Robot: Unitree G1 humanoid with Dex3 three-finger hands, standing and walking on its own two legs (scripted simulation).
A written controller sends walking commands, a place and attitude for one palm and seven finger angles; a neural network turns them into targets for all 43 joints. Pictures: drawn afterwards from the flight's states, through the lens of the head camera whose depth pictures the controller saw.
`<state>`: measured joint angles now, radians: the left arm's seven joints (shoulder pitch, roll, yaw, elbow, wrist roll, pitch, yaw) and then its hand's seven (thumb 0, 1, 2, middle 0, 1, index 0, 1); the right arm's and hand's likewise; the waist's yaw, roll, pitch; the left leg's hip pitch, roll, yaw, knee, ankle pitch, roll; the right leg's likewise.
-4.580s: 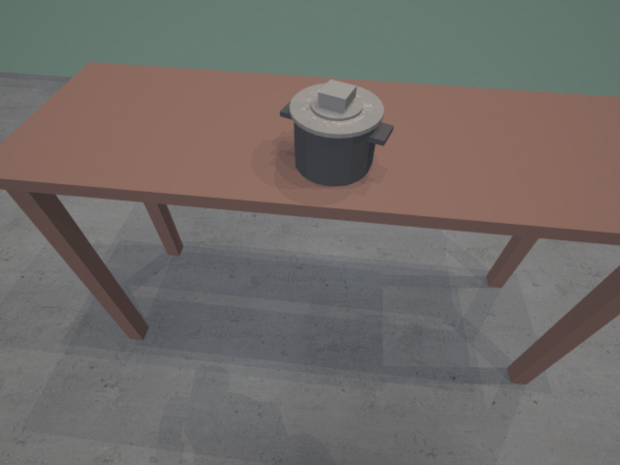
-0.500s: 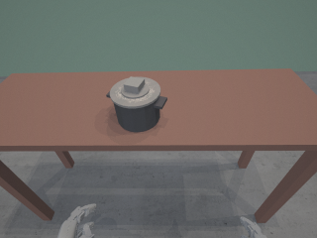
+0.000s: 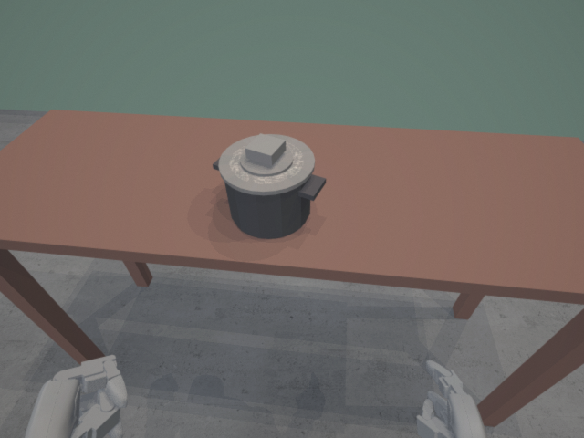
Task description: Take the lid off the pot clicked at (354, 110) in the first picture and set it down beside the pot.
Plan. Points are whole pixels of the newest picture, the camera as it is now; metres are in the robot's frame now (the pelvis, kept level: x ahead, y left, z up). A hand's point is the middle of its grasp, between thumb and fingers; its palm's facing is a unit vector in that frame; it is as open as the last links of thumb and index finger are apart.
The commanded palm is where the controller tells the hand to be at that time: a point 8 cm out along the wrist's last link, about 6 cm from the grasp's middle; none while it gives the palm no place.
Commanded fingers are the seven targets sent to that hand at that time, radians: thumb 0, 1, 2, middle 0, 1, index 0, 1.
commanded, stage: raise the hand higher, near the body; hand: left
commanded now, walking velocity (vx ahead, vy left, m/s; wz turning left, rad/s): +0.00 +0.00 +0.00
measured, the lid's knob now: (265, 149) +0.52 +0.12 +0.14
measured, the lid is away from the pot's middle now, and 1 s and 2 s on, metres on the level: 0.00 0.00 0.00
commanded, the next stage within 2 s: reach forward and open the fingers in 0.76 s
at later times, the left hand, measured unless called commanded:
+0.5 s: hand (100, 365) +0.16 +0.24 +0.09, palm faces +0.29 -0.86 -0.42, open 3.1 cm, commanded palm +0.11 +0.27 +0.12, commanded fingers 0.00 0.90 0.90 -1.30 -1.50 -1.30 -1.50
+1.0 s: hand (92, 323) +0.19 +0.24 +0.14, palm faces +0.25 -0.49 -0.83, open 3.0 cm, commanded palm +0.15 +0.27 +0.18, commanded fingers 0.00 0.64 1.07 -1.22 -1.22 -1.22 -1.22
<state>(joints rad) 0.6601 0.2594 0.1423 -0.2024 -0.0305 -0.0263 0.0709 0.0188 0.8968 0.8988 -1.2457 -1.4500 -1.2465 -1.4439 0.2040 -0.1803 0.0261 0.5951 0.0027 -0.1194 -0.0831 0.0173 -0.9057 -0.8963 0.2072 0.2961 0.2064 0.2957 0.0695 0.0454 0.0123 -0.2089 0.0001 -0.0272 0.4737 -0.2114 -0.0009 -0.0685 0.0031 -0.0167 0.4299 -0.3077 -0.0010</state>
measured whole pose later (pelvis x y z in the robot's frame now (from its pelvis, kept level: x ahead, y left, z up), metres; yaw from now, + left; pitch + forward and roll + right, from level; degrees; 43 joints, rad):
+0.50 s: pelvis +0.01 +0.01 +0.00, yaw -1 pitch -4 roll +0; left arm 0.67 0.31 0.21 -0.39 -0.03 -0.08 0.08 0.02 0.89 0.90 -1.29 -1.50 -1.30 -1.50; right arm 0.17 -0.20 0.00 0.59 0.01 -0.14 -0.09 0.02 -0.91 -0.90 0.20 0.30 0.20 0.30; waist 0.07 0.04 0.01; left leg -0.17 0.00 0.00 0.45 -0.21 0.01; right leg -0.04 0.00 0.00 0.40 -0.30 0.01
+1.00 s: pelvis -0.01 +0.01 +0.00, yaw -1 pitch -2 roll +0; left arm 0.53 0.46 0.20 -0.55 0.41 0.04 0.12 0.02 0.84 0.92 -1.29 -1.45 -1.29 -1.45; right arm 0.18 -0.24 0.02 0.55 0.00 -0.02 -0.03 0.02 -0.91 -0.90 0.21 0.30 0.21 0.30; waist 0.08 0.08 0.00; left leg -0.27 0.00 0.00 0.51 -0.21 0.01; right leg -0.15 0.00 0.01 0.49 -0.32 0.01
